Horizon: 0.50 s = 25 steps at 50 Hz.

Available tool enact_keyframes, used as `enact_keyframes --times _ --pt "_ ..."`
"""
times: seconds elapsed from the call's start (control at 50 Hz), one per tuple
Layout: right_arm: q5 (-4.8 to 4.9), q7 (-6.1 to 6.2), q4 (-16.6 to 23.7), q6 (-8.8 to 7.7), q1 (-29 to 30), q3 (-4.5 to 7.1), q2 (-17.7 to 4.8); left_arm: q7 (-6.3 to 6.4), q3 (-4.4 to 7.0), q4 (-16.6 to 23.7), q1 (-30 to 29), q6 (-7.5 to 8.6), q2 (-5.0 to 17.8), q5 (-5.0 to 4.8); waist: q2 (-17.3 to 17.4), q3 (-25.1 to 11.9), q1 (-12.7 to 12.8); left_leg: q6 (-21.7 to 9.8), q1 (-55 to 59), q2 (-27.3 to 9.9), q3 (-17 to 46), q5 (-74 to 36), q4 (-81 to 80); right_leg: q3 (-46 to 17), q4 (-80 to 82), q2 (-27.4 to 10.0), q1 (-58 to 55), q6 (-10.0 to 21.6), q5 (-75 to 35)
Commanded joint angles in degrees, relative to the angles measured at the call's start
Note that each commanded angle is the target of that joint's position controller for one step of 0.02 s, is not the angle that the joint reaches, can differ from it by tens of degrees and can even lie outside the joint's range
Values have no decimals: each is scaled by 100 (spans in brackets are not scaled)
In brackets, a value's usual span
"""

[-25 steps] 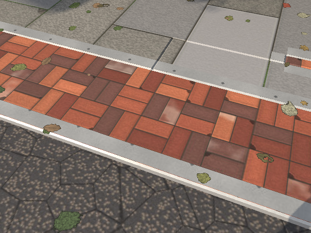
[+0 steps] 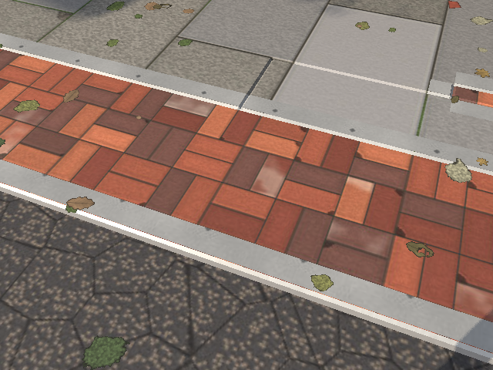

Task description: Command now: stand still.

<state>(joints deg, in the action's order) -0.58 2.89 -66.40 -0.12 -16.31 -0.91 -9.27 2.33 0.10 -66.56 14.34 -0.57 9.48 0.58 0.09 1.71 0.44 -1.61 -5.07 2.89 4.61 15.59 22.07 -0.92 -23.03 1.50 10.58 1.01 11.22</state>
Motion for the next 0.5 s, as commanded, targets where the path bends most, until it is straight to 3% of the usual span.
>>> enact_keyframes --times 0.02,0.24,0.26,0.28,0.3,0.32,0.34,0.36,0.38,0.4,0.44,0.48,0.5 --pt "-1 18 27 -20 -407 66 -448 19 65 51 323 23 469 0 11 200 -1 -157 -551 -608 424 -1017 -380 -518 277 -575 -268 155 -735" --pt "-2 27 1 -27 -534 72 -360 32 65 26 436 29 392 0 17 238 -3 -150 -551 -615 406 -1035 -358 -512 258 -573 -262 163 -762" --pt "-21 23 -20 -20 -640 79 -360 25 69 18 492 19 382 9 24 18 -19 -210 -501 -508 378 -28 -423 -453 253 -445 -313 200 223" --pt "-26 6 33 14 -659 160 -548 4 146 81 481 -16 547 8 95 72 -39 -388 -649 -358 411 1637 -297 -342 -21 -211 -103 333 1820" --pt "-68 -38 116 48 -704 229 -716 -48 201 205 378 -46 678 54 159 398 -92 -587 -927 -450 736 2991 -355 -493 -176 -194 460 451 2990" --pt "-63 -69 177 46 -832 260 -751 -104 195 394 146 -33 599 72 316 799 -209 -791 -1033 -686 1217 3729 -521 -575 -446 -178 1079 488 3363" --pt "-13 -61 207 -4 -982 265 -699 -142 126 686 -376 40 319 58 631 1093 -402 -975 -644 -1043 1731 3606 -921 -241 -960 -76 1787 361 2511" --pt "-13 -58 155 -60 -1137 359 -870 -189 85 917 -748 133 128 93 1078 1142 -504 -1221 -145 -1617 2405 3394 -1438 346 -1561 -2 2295 218 1283" --pt "-64 -77 179 -114 -1184 435 -955 -219 156 1073 -1010 218 390 146 1026 1098 -609 -1395 -13 -1997 2787 3010 -1692 280 -2109 -235 2638 193 1088" --pt "-98 -102 278 -184 -1056 471 -984 -260 230 1203 -1097 294 589 145 767 946 -525 -1425 153 -2065 2772 2596 -1682 131 -2362 -374 2821 192 1078" --pt "-49 -118 495 -311 -603 526 -1013 -366 294 1325 -906 411 642 76 660 662 -208 -1229 59 -1837 2128 2008 -1587 72 -2008 -501 2391 227 966" --pt "18 -134 655 -382 -166 569 -1058 -412 321 1271 -342 447 520 0 874 608 184 -1026 -988 -1453 1390 1806 -1454 384 -1116 -306 788 321 1005" --pt "37 -145 717 -387 68 586 -1048 -396 351 1067 327 442 452 -23 680 608 540 -953 -1731 -1199 1018 1797 -1077 732 -572 -73 -386 308 617"
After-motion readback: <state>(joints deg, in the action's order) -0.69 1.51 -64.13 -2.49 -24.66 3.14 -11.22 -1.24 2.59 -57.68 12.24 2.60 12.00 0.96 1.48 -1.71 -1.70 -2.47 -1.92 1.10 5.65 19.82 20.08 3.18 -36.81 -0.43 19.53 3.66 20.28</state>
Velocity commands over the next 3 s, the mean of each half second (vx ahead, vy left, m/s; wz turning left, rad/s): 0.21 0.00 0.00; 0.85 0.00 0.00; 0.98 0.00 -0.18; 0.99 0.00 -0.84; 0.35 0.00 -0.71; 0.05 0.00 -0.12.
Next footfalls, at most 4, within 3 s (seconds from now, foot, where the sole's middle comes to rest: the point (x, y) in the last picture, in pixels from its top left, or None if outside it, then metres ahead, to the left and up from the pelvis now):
0.54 right None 0.12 -0.14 -0.78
0.98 left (249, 351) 0.57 0.03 -0.78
1.46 right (288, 213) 1.02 -0.10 -0.74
1.90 left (270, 122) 1.48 -0.05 -0.74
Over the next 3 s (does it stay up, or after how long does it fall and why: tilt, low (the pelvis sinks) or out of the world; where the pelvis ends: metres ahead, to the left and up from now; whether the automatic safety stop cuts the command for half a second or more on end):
stays up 1.66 -0.26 0.04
